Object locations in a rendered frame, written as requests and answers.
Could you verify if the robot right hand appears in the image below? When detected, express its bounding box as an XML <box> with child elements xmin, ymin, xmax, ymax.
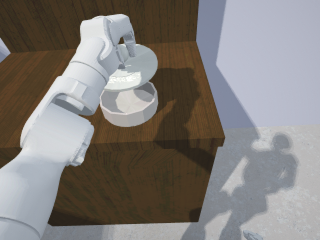
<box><xmin>243</xmin><ymin>230</ymin><xmax>263</xmax><ymax>240</ymax></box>

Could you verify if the lid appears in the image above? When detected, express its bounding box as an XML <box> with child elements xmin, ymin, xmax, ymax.
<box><xmin>103</xmin><ymin>44</ymin><xmax>158</xmax><ymax>92</ymax></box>

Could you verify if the robot left forearm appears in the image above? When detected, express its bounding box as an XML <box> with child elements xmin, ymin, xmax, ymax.
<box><xmin>20</xmin><ymin>15</ymin><xmax>121</xmax><ymax>148</ymax></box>

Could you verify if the robot left hand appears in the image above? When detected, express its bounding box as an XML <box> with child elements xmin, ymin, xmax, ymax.
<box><xmin>106</xmin><ymin>14</ymin><xmax>137</xmax><ymax>70</ymax></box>

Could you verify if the left robot upper arm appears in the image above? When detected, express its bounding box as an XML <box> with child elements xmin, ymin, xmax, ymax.
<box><xmin>0</xmin><ymin>102</ymin><xmax>95</xmax><ymax>240</ymax></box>

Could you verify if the knob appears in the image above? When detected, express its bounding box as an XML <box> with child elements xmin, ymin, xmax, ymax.
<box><xmin>118</xmin><ymin>44</ymin><xmax>129</xmax><ymax>62</ymax></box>

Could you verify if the pot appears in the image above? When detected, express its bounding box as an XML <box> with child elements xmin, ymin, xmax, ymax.
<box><xmin>99</xmin><ymin>81</ymin><xmax>158</xmax><ymax>127</ymax></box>

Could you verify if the table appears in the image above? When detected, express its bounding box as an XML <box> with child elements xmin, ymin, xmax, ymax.
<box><xmin>0</xmin><ymin>0</ymin><xmax>226</xmax><ymax>227</ymax></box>

